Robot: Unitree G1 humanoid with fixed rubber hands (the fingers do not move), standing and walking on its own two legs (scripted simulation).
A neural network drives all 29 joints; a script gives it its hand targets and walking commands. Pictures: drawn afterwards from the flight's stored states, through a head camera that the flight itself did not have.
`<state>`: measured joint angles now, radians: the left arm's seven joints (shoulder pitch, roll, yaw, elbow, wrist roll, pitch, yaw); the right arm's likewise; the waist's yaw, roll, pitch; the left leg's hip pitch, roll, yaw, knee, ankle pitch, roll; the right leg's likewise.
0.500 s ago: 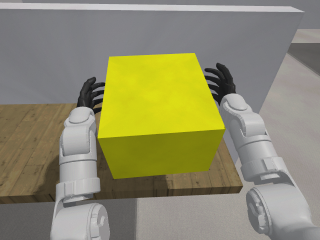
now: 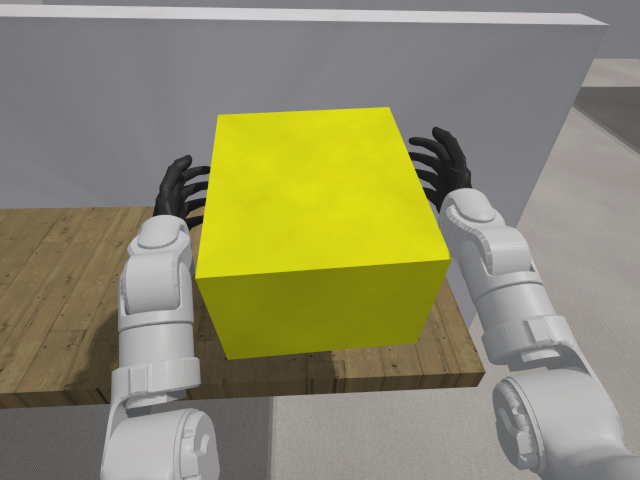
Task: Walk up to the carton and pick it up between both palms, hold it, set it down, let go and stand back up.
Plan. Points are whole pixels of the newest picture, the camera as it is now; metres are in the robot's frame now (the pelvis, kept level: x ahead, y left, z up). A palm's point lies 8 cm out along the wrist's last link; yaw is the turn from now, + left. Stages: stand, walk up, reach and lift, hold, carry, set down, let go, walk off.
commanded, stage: hold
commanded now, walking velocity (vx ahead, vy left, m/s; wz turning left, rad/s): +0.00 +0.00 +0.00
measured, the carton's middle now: (313, 224) +0.39 +0.01 +0.15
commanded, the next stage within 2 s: set down in 0.68 s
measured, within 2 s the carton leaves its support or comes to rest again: neither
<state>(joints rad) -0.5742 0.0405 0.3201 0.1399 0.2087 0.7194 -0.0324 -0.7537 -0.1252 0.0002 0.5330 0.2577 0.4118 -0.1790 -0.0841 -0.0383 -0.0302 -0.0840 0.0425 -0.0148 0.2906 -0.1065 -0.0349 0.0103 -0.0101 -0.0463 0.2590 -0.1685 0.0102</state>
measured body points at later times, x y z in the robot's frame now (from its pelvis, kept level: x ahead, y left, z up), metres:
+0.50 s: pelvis +0.00 +0.00 +0.00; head -0.05 +0.02 +0.45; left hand +0.37 +0.18 +0.19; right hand +0.39 -0.16 +0.22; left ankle +0.04 +0.14 -0.75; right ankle -0.01 -0.12 -0.75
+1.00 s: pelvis +0.00 +0.00 +0.00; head -0.06 +0.03 +0.44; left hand +0.38 +0.19 +0.21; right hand +0.39 -0.15 +0.23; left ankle +0.04 +0.14 -0.75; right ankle -0.01 -0.12 -0.75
